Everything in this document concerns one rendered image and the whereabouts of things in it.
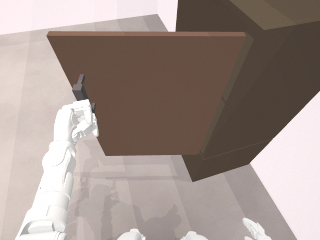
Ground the robot left forearm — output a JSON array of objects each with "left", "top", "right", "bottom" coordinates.
[{"left": 15, "top": 140, "right": 77, "bottom": 240}]

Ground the robot right shin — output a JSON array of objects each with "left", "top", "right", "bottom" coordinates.
[{"left": 186, "top": 231, "right": 197, "bottom": 236}]

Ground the robot left hand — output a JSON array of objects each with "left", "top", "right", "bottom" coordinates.
[{"left": 53, "top": 99, "right": 99, "bottom": 147}]

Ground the robot left shin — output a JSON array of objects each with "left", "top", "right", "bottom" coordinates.
[{"left": 130, "top": 229, "right": 140, "bottom": 233}]

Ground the robot shin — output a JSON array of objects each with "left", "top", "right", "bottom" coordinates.
[
  {"left": 130, "top": 229, "right": 140, "bottom": 233},
  {"left": 186, "top": 231, "right": 197, "bottom": 236}
]

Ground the handle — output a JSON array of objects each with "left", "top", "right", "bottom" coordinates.
[{"left": 72, "top": 74, "right": 96, "bottom": 116}]

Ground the cupboard door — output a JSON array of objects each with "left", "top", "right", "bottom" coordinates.
[{"left": 46, "top": 31, "right": 246, "bottom": 156}]

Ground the robot right hand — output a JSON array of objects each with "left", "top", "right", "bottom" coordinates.
[{"left": 242, "top": 217, "right": 272, "bottom": 240}]

